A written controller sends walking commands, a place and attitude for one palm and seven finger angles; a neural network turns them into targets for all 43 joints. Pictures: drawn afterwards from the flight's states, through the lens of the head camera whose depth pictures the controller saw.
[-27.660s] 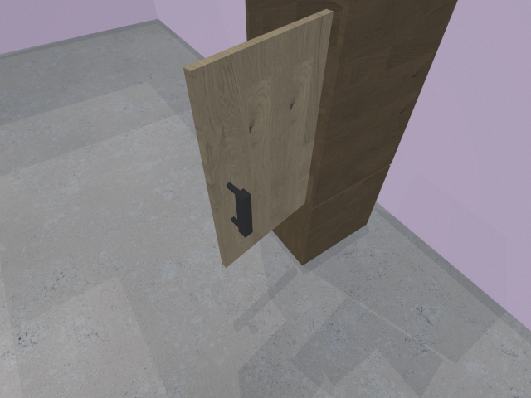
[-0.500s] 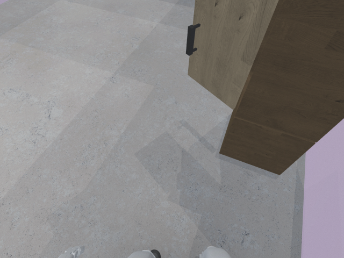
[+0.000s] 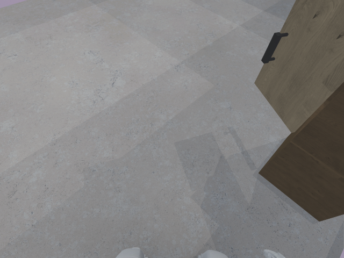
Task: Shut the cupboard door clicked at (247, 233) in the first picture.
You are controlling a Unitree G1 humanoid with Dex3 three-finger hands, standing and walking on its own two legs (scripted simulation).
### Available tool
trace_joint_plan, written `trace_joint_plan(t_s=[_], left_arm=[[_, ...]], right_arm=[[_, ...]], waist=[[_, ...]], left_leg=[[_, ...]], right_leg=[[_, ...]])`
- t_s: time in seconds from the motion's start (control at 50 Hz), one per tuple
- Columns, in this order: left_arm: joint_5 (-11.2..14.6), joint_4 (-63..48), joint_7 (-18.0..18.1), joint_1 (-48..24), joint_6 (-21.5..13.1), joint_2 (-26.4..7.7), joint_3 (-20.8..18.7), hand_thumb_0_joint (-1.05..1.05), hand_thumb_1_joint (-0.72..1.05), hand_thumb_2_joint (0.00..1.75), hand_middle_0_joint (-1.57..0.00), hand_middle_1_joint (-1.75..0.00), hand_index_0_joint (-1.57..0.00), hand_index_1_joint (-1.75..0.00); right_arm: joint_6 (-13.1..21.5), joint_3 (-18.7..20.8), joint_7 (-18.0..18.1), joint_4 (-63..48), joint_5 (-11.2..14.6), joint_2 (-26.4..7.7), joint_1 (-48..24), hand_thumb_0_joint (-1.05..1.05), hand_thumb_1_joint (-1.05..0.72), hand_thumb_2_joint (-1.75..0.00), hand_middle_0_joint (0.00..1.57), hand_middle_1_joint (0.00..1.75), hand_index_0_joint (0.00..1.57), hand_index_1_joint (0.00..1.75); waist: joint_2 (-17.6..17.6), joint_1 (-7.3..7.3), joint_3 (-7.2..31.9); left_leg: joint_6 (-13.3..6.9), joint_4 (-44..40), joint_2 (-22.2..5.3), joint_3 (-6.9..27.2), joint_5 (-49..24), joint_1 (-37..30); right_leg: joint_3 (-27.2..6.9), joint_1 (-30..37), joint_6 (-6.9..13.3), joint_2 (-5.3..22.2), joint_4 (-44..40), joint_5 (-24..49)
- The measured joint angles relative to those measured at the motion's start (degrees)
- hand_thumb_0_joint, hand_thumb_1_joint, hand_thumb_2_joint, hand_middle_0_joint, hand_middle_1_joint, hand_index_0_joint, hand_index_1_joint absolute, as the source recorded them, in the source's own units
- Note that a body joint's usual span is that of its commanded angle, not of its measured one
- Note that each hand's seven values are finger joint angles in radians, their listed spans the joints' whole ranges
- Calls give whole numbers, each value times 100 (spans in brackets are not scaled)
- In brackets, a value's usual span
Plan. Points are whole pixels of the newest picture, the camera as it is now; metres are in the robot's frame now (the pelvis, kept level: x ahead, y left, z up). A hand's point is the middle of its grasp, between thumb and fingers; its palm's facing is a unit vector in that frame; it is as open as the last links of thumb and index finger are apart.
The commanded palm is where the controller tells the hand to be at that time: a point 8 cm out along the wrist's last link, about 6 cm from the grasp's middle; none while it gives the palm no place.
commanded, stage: walk to a spot facing it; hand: left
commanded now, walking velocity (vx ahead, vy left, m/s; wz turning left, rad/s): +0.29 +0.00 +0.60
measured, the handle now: (275, 48) +0.95 -0.41 -0.08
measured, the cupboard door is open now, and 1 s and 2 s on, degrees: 63 63 63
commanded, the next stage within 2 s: turn to face it in 1.30 s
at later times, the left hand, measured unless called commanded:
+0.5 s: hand out of the picture +0.02 +0.17 -0.14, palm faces +0.39 -0.90 -0.21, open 7.3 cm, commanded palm none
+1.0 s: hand (69, 184) +0.30 +0.31 -0.14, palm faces +0.45 -0.86 -0.24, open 7.3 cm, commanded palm none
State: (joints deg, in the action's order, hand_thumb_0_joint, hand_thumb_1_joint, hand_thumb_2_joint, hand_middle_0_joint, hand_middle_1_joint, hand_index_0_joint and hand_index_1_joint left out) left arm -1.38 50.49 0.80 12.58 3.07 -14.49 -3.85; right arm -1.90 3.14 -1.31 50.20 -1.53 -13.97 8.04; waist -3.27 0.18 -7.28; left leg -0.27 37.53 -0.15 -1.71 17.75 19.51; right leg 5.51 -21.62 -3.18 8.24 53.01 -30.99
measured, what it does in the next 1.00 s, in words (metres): walks ahead, turning left: right foot, then left foot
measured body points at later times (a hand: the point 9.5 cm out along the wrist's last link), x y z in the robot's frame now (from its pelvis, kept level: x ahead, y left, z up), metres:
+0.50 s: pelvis +0.10 +0.00 +0.02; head +0.15 +0.02 +0.47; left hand +0.00 +0.22 -0.13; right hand +0.28 -0.20 -0.12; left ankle +0.12 +0.15 -0.68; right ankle +0.06 -0.14 -0.72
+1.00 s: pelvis +0.29 +0.08 +0.00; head +0.32 +0.08 +0.45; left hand +0.28 +0.35 -0.12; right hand +0.37 -0.14 -0.16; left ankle +0.16 +0.16 -0.71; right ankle +0.40 +0.01 -0.72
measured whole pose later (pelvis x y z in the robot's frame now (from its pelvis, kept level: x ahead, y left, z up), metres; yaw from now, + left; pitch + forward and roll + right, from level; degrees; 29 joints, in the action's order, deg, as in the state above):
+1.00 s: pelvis +0.29 +0.08 +0.00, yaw +27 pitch -1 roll +2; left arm -2.2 51.4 -2.0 9.8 -2.6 -11.3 -3.9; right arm 1.1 2.7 -0.1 61.4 -1.2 -10.7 20.8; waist 0.7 1.1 -2.6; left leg -1.7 37.2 0.1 -2.2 26.2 9.3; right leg 5.3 -22.1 0.2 4.5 35.6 -13.3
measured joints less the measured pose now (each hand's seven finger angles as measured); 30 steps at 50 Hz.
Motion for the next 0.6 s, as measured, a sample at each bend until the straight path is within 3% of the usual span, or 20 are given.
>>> trace_joint_plan(t_s=[0.04, 0.08, 0.18, 0.2, 0.26, 0.3, 0.34, 0.42, 0.52, 0.58, 0.6], left_arm=[[3, 85, -31, -30, 64, -53, -44, 0, 91, 89, -20, -30, -20, -29], [1, 99, -97, -47, 46, -62, -64, 0, 91, 89, -20, -30, -20, -29], [-10, -63, -230, 10, -145, -28, -42, 0, 91, 89, -20, -30, -20, -29], [-30, -136, -244, 72, -222, -55, -37, 0, 91, 89, -20, -30, -20, -29], [-52, -183, -150, 182, -379, 38, -12, 0, 91, 89, -20, -30, -20, -29], [-50, -88, -88, 339, -416, 145, -7, 0, 91, 89, -20, -30, -20, -29], [-48, 60, -60, 482, -451, 235, 5, 0, 91, 89, -20, -30, -20, -29], [-52, 293, -61, 663, -542, 363, 44, 0, 91, 89, -20, -30, -20, -29], [-58, 457, -83, 845, -605, 444, 74, 0, 91, 89, -20, -30, -20, -29], [-27, 564, -116, 1062, -576, 426, 69, 0, 91, 89, -20, -30, -21, -30], [-3, 598, -146, 1140, -526, 439, 63, 0, 91, 89, -20, -30, -21, -30]], right_arm=[[60, -48, 54, -30, -28, 67, 75, 0, -91, -90, 20, 30, 20, 29], [81, -79, 82, -13, -43, 98, 171, 0, -91, -90, 20, 30, 20, 29], [8, -82, 73, 142, -45, 83, 428, 0, -90, -90, 20, 30, 20, 29], [-20, -69, 68, 166, -27, 92, 506, 0, -90, -90, 20, 30, 20, 29], [-133, 13, 38, 325, -15, 40, 539, 0, -90, -90, 20, 30, 20, 29], [-162, 59, -22, 381, -41, 7, 495, 1, -91, -90, 20, 30, 20, 29], [-143, 86, -86, 355, -42, 0, 428, 1, -91, -90, 20, 30, 20, 29], [-78, 92, -171, 240, -12, 48, 252, 1, -91, -90, 20, 30, 20, 29], [-6, 21, -232, 156, -7, 92, -98, 1, -91, -90, 20, 30, 20, 29], [152, -53, -229, 25, -27, 89, -260, 1, -91, -90, 20, 30, 20, 29], [245, -67, -207, -53, -45, 50, -281, 1, -91, -90, 20, 30, 20, 29]], waist=[[29, 5, 52], [121, 12, 106], [420, 45, 281], [401, 41, 356], [464, -31, 389], [471, -44, 437], [447, 6, 463], [324, 49, 380], [202, -152, 146], [112, -240, 78], [187, -213, 107]], left_leg=[[27, -127, 13, 130, 37, -43], [51, -334, 14, 278, -64, -137], [86, -395, 11, 671, -14, -239], [50, -153, 74, 735, 272, -139], [-1, 1680, 192, 676, 1030, 509], [33, 2642, 122, 444, 721, 917], [95, 2906, -35, 229, 307, 1170], [125, 2126, -272, -72, -37, 1288], [-13, 657, -335, -350, -49, 1037], [-205, -279, -191, -542, -79, 518], [-278, -358, -212, -526, -627, 492]], right_leg=[[-169, -286, 14, -172, 528, 106], [-226, -391, 20, -288, 464, 279], [-156, 42, 60, -526, -1158, 745], [-161, 245, 107, -527, -1646, 721], [75, 393, 307, -427, -1665, 1220], [213, 642, 325, -356, -1914, 1209], [369, 945, 273, -288, -2328, 1305], [747, 1486, 196, -141, -2959, 1406], [1163, 1917, -22, 25, -3038, 1142], [1246, 1908, -168, 279, -2338, 639], [1135, 1650, -113, 324, -1592, 472]])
